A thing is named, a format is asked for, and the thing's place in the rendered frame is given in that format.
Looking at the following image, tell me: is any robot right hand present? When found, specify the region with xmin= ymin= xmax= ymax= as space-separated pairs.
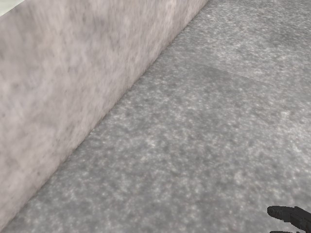
xmin=267 ymin=206 xmax=311 ymax=233

